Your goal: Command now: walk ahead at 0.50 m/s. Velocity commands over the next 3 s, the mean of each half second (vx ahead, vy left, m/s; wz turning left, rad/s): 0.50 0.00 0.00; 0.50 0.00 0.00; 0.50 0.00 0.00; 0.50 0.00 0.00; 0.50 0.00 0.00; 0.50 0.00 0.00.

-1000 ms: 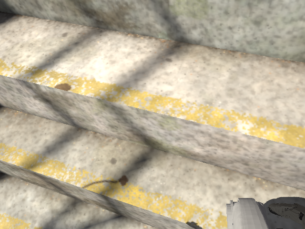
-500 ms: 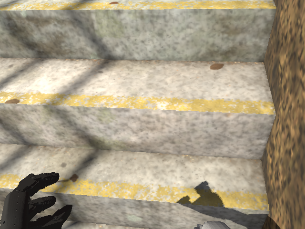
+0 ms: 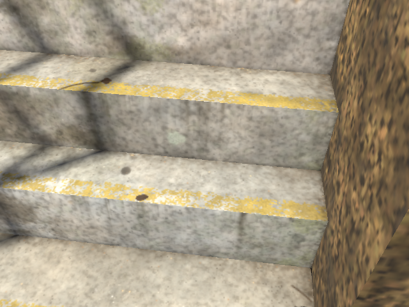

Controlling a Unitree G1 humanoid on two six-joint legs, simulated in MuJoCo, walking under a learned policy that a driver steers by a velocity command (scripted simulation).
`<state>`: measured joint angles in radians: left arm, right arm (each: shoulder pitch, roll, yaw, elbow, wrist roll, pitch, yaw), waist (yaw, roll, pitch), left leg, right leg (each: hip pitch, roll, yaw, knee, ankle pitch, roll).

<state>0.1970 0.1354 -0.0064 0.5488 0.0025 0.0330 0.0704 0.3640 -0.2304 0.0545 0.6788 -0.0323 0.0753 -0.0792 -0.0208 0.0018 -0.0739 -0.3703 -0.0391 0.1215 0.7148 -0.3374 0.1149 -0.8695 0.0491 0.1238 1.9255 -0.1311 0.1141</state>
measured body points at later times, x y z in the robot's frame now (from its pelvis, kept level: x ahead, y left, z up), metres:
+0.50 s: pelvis -0.22 +0.03 +0.04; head -0.25 +0.00 +0.49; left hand -0.15 +0.28 -0.07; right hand -0.09 -0.23 -0.07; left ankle -0.18 +0.23 -0.59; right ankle -0.21 -0.07 -0.71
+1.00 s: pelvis -0.20 +0.12 +0.03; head -0.19 +0.15 +0.48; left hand -0.02 +0.36 -0.07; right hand -0.21 -0.13 -0.08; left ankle -0.28 +0.21 -0.71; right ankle -0.04 -0.06 -0.63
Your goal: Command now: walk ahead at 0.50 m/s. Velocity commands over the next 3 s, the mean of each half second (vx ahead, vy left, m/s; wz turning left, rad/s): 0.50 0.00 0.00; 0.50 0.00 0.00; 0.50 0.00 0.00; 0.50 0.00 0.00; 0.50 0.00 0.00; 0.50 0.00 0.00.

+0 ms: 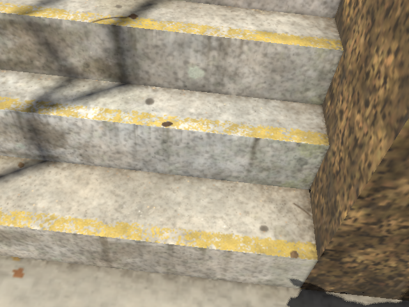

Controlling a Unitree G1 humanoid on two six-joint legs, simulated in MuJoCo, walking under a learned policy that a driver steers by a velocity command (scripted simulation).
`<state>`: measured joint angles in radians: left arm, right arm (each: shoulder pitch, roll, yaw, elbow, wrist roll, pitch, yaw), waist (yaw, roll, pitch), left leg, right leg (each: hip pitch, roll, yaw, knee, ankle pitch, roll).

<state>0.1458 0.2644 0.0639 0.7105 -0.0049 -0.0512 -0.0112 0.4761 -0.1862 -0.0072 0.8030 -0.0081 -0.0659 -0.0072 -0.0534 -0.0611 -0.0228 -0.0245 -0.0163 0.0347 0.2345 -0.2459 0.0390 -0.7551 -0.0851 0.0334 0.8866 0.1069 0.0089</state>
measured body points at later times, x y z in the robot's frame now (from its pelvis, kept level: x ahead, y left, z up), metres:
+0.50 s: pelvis +0.22 -0.04 +0.00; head +0.25 -0.06 +0.45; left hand +0.26 +0.24 -0.11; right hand +0.42 -0.29 -0.09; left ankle +0.34 +0.13 -0.67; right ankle +0.19 -0.13 -0.75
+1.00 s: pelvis +0.44 -0.01 -0.01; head +0.47 +0.00 +0.44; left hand +0.61 +0.17 -0.13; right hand +0.34 -0.23 -0.14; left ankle +0.38 +0.08 -0.75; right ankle +0.48 -0.15 -0.39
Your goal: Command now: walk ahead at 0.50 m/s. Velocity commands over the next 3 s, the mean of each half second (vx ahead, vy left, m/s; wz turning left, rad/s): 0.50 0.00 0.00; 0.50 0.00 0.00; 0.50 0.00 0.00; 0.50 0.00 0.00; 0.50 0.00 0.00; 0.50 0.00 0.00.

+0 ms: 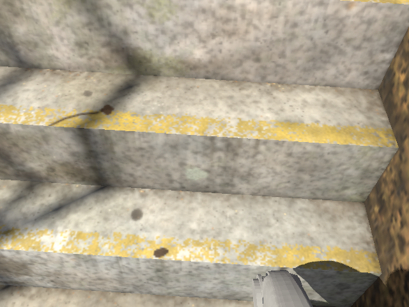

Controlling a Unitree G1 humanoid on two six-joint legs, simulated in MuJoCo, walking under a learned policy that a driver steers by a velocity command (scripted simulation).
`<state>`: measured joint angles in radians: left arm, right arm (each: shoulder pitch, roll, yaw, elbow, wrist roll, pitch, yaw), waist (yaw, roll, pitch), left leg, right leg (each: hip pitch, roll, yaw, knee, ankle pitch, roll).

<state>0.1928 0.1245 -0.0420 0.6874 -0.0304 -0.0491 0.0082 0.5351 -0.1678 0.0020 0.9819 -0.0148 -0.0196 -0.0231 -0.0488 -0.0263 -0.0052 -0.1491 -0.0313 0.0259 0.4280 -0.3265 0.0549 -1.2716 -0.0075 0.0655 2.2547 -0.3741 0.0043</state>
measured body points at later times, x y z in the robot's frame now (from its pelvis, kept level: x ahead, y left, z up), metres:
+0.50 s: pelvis +0.25 -0.03 +0.20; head +0.24 -0.06 +0.65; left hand +0.17 +0.19 +0.05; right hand +0.46 -0.20 +0.10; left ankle +0.32 +0.15 -0.21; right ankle +0.24 -0.14 -0.53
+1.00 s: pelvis +0.47 +0.07 +0.39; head +0.43 +0.10 +0.84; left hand +0.67 +0.30 +0.30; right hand +0.48 -0.16 +0.25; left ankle +0.51 +0.19 -0.31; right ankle +0.47 -0.09 -0.01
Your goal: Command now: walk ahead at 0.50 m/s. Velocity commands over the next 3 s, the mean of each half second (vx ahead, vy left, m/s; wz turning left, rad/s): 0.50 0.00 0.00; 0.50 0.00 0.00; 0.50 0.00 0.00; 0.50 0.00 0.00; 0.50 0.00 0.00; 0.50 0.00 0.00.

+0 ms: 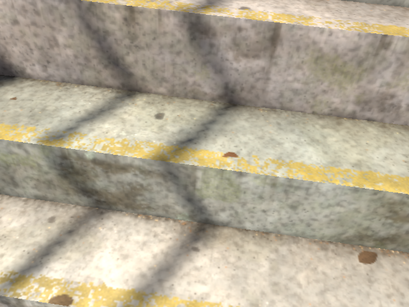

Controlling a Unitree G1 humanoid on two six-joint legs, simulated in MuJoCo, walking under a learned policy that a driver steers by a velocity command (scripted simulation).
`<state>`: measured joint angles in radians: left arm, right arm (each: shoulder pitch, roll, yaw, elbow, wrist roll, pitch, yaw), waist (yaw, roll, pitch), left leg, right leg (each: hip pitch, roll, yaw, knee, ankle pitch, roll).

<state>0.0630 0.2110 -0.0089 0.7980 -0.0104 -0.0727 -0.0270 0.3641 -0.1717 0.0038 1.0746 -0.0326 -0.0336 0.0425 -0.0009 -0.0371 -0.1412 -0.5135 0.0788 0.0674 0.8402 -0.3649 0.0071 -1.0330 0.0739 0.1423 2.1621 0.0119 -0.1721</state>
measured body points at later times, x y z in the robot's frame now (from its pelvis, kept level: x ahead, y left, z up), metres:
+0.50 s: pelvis +0.12 -0.06 +0.15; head +0.09 -0.05 +0.60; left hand +0.22 +0.17 +0.01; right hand +0.19 -0.33 +0.03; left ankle +0.06 +0.10 -0.39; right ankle +0.17 -0.17 -0.49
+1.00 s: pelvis +0.13 +0.04 +0.18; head +0.12 +0.06 +0.63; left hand +0.38 +0.22 +0.10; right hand +0.10 -0.18 +0.04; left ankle +0.16 +0.13 -0.50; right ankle +0.08 -0.08 -0.31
